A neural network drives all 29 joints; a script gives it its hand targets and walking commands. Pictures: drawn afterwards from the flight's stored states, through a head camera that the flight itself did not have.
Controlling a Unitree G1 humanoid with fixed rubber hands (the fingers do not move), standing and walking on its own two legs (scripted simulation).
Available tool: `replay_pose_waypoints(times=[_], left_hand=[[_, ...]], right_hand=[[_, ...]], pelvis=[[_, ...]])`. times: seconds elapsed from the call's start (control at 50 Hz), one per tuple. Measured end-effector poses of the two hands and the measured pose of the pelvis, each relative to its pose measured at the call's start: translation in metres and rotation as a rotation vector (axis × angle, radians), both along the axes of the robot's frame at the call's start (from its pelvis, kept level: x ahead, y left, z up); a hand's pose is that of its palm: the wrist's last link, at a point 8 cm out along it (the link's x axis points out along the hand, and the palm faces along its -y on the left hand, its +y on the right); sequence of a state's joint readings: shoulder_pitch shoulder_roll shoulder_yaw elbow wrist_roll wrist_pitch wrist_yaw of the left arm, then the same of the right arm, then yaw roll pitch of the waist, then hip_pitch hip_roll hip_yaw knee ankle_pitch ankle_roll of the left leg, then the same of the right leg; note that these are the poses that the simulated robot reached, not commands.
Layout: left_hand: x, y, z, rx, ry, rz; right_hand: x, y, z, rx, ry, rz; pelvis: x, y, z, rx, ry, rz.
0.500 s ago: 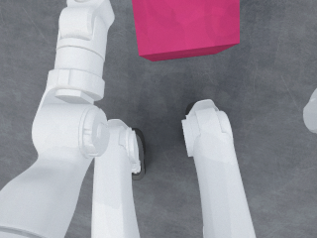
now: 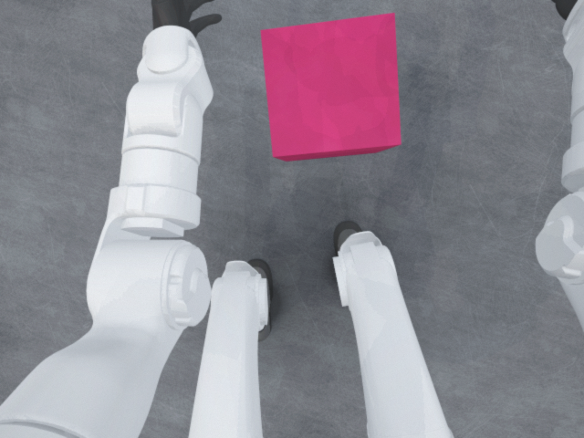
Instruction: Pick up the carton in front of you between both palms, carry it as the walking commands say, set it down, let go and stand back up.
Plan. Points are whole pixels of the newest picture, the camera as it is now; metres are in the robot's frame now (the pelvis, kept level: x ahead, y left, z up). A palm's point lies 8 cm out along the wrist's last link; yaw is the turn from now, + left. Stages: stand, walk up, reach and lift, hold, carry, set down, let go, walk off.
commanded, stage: set down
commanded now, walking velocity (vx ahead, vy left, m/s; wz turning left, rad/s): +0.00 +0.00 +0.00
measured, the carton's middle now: (329, 102) +0.51 -0.12 -0.45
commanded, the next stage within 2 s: let go in 0.16 s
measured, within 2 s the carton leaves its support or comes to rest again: neither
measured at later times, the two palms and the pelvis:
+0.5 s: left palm (89, 99) +0.48 +0.08 +0.01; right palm out of the picture +0.43 -0.33 +0.00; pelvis +0.04 -0.01 +0.12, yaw -3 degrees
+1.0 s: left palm out of the picture +0.33 +0.21 +0.11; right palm out of the picture +0.27 -0.24 +0.11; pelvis +0.09 +0.02 +0.19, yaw -5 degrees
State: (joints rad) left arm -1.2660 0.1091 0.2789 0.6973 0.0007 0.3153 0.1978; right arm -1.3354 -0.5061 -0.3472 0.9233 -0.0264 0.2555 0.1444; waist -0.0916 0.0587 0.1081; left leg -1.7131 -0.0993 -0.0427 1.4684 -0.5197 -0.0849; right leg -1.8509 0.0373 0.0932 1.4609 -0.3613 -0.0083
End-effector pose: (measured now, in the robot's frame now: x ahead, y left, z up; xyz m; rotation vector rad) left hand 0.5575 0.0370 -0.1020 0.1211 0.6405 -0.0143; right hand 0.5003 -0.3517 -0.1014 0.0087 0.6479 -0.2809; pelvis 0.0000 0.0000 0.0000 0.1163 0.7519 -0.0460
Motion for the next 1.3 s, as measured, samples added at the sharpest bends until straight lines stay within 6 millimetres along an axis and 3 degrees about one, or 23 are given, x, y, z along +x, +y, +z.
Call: replay_pose_waypoints(times=[0.16,0.3,0.44,0.6,0.96,1.12,1.3], left_hand=[[-0.002,0.002,0.049,0.000,0.000,0.002],[-0.015,0.010,0.076,0.043,0.023,-0.004],[-0.061,0.035,0.096,0.111,0.075,-0.019],[-0.109,0.067,0.132,0.120,0.092,-0.039],[-0.222,0.162,0.206,0.093,0.125,-0.033],[-0.251,0.197,0.232,0.096,0.125,-0.022],[-0.256,0.212,0.241,0.090,0.134,-0.023]], right_hand=[[0.000,0.001,0.049,0.004,0.002,0.011],[-0.009,0.005,0.075,-0.026,0.045,0.045],[-0.052,0.014,0.092,-0.079,0.124,0.105],[-0.107,0.029,0.131,-0.084,0.132,0.121],[-0.224,0.101,0.208,-0.068,0.159,0.139],[-0.248,0.129,0.232,-0.068,0.162,0.145],[-0.244,0.138,0.238,-0.069,0.167,0.157]], pelvis=[[0.012,-0.003,0.045,-0.009,-0.004,-0.006],[0.021,-0.006,0.077,-0.020,-0.024,-0.010],[0.036,-0.010,0.110,-0.034,-0.082,-0.016],[0.052,-0.009,0.139,-0.061,-0.172,-0.023],[0.088,0.013,0.189,-0.132,-0.523,-0.032],[0.110,0.024,0.203,-0.161,-0.684,-0.036],[0.119,0.033,0.205,-0.175,-0.776,-0.037]])
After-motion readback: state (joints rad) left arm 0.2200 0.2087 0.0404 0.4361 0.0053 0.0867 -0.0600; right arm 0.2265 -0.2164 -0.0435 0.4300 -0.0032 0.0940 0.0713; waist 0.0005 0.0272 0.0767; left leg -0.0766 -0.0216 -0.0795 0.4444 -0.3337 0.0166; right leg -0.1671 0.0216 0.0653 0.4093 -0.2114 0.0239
